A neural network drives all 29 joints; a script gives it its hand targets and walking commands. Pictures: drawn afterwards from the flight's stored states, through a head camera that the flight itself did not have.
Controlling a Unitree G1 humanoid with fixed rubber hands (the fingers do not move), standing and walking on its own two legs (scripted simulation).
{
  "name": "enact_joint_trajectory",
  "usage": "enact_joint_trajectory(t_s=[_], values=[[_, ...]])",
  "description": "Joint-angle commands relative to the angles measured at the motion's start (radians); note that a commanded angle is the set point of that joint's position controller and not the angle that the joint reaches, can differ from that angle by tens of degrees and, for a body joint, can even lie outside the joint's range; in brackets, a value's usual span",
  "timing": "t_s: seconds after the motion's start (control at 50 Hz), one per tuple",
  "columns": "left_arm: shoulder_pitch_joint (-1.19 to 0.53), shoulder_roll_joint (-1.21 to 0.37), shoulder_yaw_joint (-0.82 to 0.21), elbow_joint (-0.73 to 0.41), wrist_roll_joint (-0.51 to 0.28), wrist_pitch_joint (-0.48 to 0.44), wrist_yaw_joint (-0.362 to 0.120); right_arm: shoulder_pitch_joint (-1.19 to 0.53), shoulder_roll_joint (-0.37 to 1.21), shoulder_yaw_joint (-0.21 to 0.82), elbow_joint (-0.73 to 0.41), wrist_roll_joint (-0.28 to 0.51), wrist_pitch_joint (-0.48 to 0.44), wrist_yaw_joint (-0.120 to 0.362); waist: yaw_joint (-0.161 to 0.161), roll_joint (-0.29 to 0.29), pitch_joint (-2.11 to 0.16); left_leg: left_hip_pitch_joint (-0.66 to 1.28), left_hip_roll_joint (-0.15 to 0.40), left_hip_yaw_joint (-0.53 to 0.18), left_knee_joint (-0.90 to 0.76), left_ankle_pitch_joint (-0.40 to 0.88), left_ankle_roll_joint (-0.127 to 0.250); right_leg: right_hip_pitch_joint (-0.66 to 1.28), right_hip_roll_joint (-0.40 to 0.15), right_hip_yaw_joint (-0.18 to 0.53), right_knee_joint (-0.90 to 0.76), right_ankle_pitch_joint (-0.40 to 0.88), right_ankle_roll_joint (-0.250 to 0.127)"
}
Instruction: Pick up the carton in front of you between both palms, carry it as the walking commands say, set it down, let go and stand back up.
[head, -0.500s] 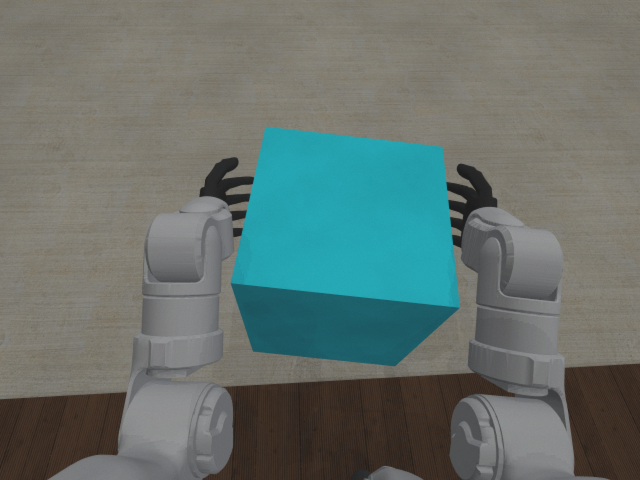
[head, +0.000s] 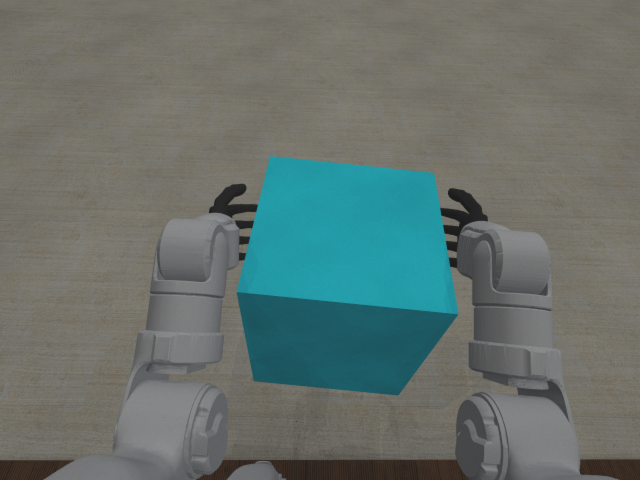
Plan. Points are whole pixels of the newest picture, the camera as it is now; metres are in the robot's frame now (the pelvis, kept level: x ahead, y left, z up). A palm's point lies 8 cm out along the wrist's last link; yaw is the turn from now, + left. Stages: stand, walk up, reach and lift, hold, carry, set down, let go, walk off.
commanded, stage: carry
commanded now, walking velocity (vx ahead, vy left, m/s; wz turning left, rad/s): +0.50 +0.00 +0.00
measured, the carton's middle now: (338, 283) +0.35 +0.02 +0.04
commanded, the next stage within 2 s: none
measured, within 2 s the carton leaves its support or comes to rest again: neither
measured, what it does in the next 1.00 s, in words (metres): goes down: left foot, then right foot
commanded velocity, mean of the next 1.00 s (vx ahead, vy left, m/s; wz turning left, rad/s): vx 0.50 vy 0.00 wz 0.00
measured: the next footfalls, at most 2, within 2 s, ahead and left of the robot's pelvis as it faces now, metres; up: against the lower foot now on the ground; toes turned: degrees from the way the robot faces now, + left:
left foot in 0.04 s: +0.15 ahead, +0.11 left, +0.00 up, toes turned +6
right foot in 0.48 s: +0.30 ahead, -0.09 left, +0.00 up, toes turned -4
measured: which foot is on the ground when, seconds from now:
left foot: up 0.00-0.02, down 0.04-0.52, up 0.54-0.86, down 0.88-1.00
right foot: down 0.00-0.06, up 0.08-0.46, down 0.48-0.86, up 0.88-1.00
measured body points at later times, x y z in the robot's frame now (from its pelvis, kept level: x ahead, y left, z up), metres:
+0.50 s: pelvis +0.22 +0.00 -0.01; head +0.24 -0.01 +0.44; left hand +0.60 +0.13 +0.11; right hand +0.59 -0.17 +0.10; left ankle +0.11 +0.10 -0.72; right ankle +0.26 -0.09 -0.73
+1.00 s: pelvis +0.52 +0.01 -0.10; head +0.54 +0.02 +0.35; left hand +0.91 +0.15 +0.03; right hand +0.90 -0.15 +0.03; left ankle +0.57 +0.06 -0.82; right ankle +0.44 -0.11 -0.72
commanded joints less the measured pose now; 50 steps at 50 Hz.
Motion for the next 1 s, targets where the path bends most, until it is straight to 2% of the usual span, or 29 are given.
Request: enact_joint_trajectory(t_s=[0.0, 0.02, 0.04, 0.06, 0.08, 0.12, 0.16, 0.26, 0.34, 0.4, 0.42, 0.44, 0.46, 0.48, 0.5, 0.54, 0.58, 0.62, 0.66, 0.72, 0.78, 0.82, 0.84, 0.86, 0.88, 0.9, 0.92, 0.94, 0.98], values=[[-0.726, -1.129, -0.601, -0.075, -0.466, -0.040, -0.276, -0.629, 1.083, 0.578, 0.013, 0.394, -0.017, 0.228, -0.035, -0.089, -0.317, 0.324, -0.076, 0.092, -0.166, 0.112, 0.014, -0.002, -0.155, 0.095, -0.023, 0.339, -0.092], [-0.715, -1.132, -0.591, -0.054, -0.459, -0.042, -0.276, -0.613, 1.085, 0.567, 0.037, 0.395, -0.020, 0.233, -0.063, -0.021, -0.370, 0.486, -0.006, 0.001, -0.192, 0.083, 0.036, -0.079, -0.115, 0.036, 0.134, 0.336, -0.055], [-0.706, -1.141, -0.576, -0.036, -0.451, -0.040, -0.279, -0.598, 1.060, 0.552, 0.053, 0.384, -0.027, 0.235, -0.094, 0.212, -0.432, 0.645, 0.243, -0.398, -0.276, -0.038, 0.123, -0.287, -0.018, -0.015, 0.405, 0.118, 0.010], [-0.724, -1.146, -0.575, -0.015, -0.447, -0.043, -0.280, -0.597, 1.062, 0.546, 0.067, 0.379, -0.034, 0.237, -0.114, 0.339, -0.398, 0.723, 0.343, -0.649, -0.331, 0.005, 0.209, -0.502, 0.074, 0.052, 0.560, -0.181, 0.000], [-0.754, -1.161, -0.574, -0.022, -0.448, -0.050, -0.279, -0.626, 1.067, 0.547, 0.039, 0.390, -0.039, 0.241, -0.105, 0.257, -0.392, 0.703, 0.336, -0.611, -0.302, 0.007, 0.223, -0.546, 0.023, 0.133, 0.655, -0.188, -0.027], [-0.765, -1.177, -0.570, -0.046, -0.451, -0.060, -0.270, -0.735, 1.120, 0.597, -0.058, 0.441, -0.051, 0.245, -0.094, 0.100, -0.366, 0.617, 0.295, -0.467, -0.289, 0.120, 0.194, -0.549, -0.029, 0.149, 0.637, -0.087, -0.035], [-0.776, -1.181, -0.581, -0.100, -0.457, -0.065, -0.252, -0.802, 1.147, 0.640, -0.139, 0.486, -0.057, 0.241, -0.084, 0.115, -0.377, 0.558, 0.256, -0.349, -0.308, 0.187, 0.163, -0.487, -0.050, 0.138, 0.536, -0.022, -0.012], [-0.740, -1.139, -0.600, -0.208, -0.433, -0.056, -0.201, -0.790, 1.123, 0.679, -0.248, 0.530, -0.036, 0.227, -0.109, 0.145, -0.435, 0.610, 0.233, -0.261, -0.304, 0.310, 0.187, -0.461, -0.019, 0.088, 0.337, 0.041, 0.016], [-0.655, -1.075, -0.599, -0.183, -0.385, -0.038, -0.197, -0.704, 1.094, 0.689, -0.195, 0.510, -0.016, 0.233, -0.115, 0.159, -0.446, 0.650, 0.202, -0.172, -0.224, 0.495, 0.162, -0.423, -0.010, 0.051, 0.259, 0.224, 0.007], [-0.627, -1.057, -0.587, -0.116, -0.368, -0.029, -0.221, -0.673, 1.094, 0.685, -0.115, 0.482, -0.019, 0.242, -0.113, 0.165, -0.401, 0.617, 0.181, -0.128, -0.139, 0.530, 0.132, -0.368, 0.023, 0.008, 0.141, 0.184, -0.013], [-0.623, -1.060, -0.578, -0.088, -0.366, -0.029, -0.230, -0.675, 1.098, 0.684, -0.093, 0.477, -0.022, 0.245, -0.090, 0.149, -0.396, 0.554, 0.159, -0.080, -0.070, 0.581, 0.104, -0.257, 0.053, -0.027, 0.047, 0.187, -0.031], [-0.622, -1.063, -0.569, -0.060, -0.360, -0.031, -0.240, -0.669, 1.104, 0.679, -0.070, 0.474, -0.025, 0.247, -0.085, 0.136, -0.405, 0.550, 0.141, -0.062, 0.027, 0.610, 0.072, -0.173, 0.041, 0.017, -0.025, 0.352, -0.036], [-0.600, -1.070, -0.557, -0.020, -0.357, -0.033, -0.251, -0.666, 1.101, 0.675, -0.045, 0.471, -0.029, 0.248, -0.062, 0.089, -0.394, 0.517, 0.094, -0.003, 0.171, 0.503, 0.040, -0.101, 0.041, 0.005, -0.149, 0.491, -0.034], [-0.590, -1.051, -0.544, 0.016, -0.339, -0.047, -0.254, -0.708, 1.147, 0.672, -0.042, 0.479, -0.028, 0.251, -0.073, -0.127, -0.453, 0.158, 0.007, 0.028, 0.385, 0.355, -0.037, 0.252, -0.138, 0.253, -0.063, 0.631, -0.142], [-0.568, -1.073, -0.540, 0.020, -0.335, -0.064, -0.256, -0.738, 1.152, 0.671, -0.060, 0.481, -0.029, 0.258, 0.024, -0.330, -0.455, -0.163, -0.092, 0.017, 0.435, -0.165, -0.061, 0.428, -0.242, 0.524, -0.113, 0.598, -0.230], [-0.655, -1.104, -0.555, -0.073, -0.377, -0.068, -0.261, -0.799, 1.190, 0.688, -0.088, 0.500, -0.049, 0.251, 0.061, -0.118, -0.377, -0.352, -0.045, -0.069, 0.415, -0.245, -0.035, 0.506, -0.246, 0.514, -0.087, 0.493, -0.211], [-0.757, -1.146, -0.596, -0.181, -0.442, -0.076, -0.264, -0.769, 1.188, 0.666, -0.112, 0.490, -0.055, 0.230, 0.058, -0.030, -0.374, -0.327, -0.027, -0.064, 0.248, -0.138, -0.034, 0.472, -0.210, 0.439, -0.089, 0.355, -0.174], [-0.794, -1.157, -0.624, -0.253, -0.484, -0.082, -0.266, -0.733, 1.169, 0.653, -0.151, 0.461, -0.057, 0.202, 0.044, -0.080, -0.410, -0.251, -0.031, -0.053, 0.261, -0.009, -0.032, 0.410, -0.195, 0.384, -0.088, 0.371, -0.176], [-0.780, -1.155, -0.654, -0.284, -0.508, -0.076, -0.269, -0.699, 1.135, 0.650, -0.192, 0.430, -0.050, 0.178, 0.077, -0.090, -0.391, -0.336, -0.015, -0.077, 0.127, 0.200, -0.031, 0.470, -0.142, 0.363, -0.080, 0.289, -0.162], [-0.743, -1.133, -0.681, -0.270, -0.540, -0.065, -0.280, -0.639, 1.042, 0.623, -0.206, 0.363, -0.039, 0.154, 0.075, -0.037, -0.338, -0.002, -0.045, -0.020, -0.193, 0.581, -0.034, 0.205, -0.062, 0.238, -0.061, 0.186, -0.126], [-0.724, -1.117, -0.694, -0.193, -0.540, -0.063, -0.300, -0.608, 0.967, 0.594, -0.161, 0.306, -0.030, 0.163, 0.037, -0.056, -0.303, 0.205, -0.022, -0.013, -0.230, 0.711, 0.014, 0.062, -0.070, 0.206, 0.060, 0.206, -0.117], [-0.728, -1.111, -0.687, -0.132, -0.533, -0.060, -0.306, -0.599, 0.935, 0.574, -0.120, 0.303, -0.020, 0.182, -0.030, -0.024, -0.313, 0.342, 0.009, -0.027, -0.339, 0.717, 0.036, 0.040, -0.057, 0.168, 0.275, 0.291, -0.102], [-0.742, -1.109, -0.678, -0.106, -0.525, -0.058, -0.307, -0.593, 0.918, 0.564, -0.097, 0.308, -0.016, 0.195, -0.093, 0.075, -0.333, 0.528, 0.004, -0.010, -0.341, 0.658, 0.031, -0.084, -0.003, 0.104, 0.456, 0.266, -0.087], [-0.750, -1.092, -0.654, -0.071, -0.508, -0.050, -0.305, -0.576, 0.896, 0.545, -0.059, 0.310, -0.009, 0.206, -0.132, 0.193, -0.310, 0.673, 0.055, -0.058, -0.300, 0.602, 0.036, -0.289, 0.074, 0.042, 0.668, -0.071, -0.069], [-0.756, -1.074, -0.620, -0.023, -0.497, -0.031, -0.299, -0.583, 0.875, 0.515, 0.005, 0.309, -0.002, 0.211, -0.081, 0.270, -0.375, 0.879, 0.205, -0.235, -0.051, 1.051, 0.094, -0.515, 0.078, 0.097, 0.766, -0.187, -0.042], [-0.748, -1.052, -0.576, 0.020, -0.485, -0.016, -0.286, -0.593, 0.877, 0.503, 0.047, 0.323, 0.011, 0.215, -0.097, 0.273, -0.454, 0.986, 0.279, -0.326, -0.016, 1.020, 0.155, -0.619, 0.046, 0.128, 0.830, -0.192, -0.039], [-0.751, -1.055, -0.546, 0.002, -0.478, -0.006, -0.272, -0.620, 0.890, 0.504, 0.049, 0.339, 0.008, 0.219, -0.132, 0.322, -0.537, 0.961, 0.377, -0.549, -0.113, 0.490, 0.292, -0.719, 0.035, 0.133, 0.954, -0.195, -0.034], [-0.789, -1.068, -0.545, -0.022, -0.474, -0.003, -0.264, -0.662, 0.970, 0.524, 0.029, 0.390, 0.007, 0.229, -0.114, 0.140, -0.491, 0.774, 0.343, -0.603, -0.223, 0.182, 0.316, -0.712, -0.024, 0.185, 0.883, -0.072, -0.023], [-0.832, -1.116, -0.521, -0.064, -0.456, -0.010, -0.248, -0.819, 1.089, 0.579, -0.063, 0.475, 0.001, 0.240, -0.096, 0.064, -0.429, 0.593, 0.317, -0.576, -0.242, 0.250, 0.296, -0.658, -0.046, 0.170, 0.799, -0.041, 0.002]])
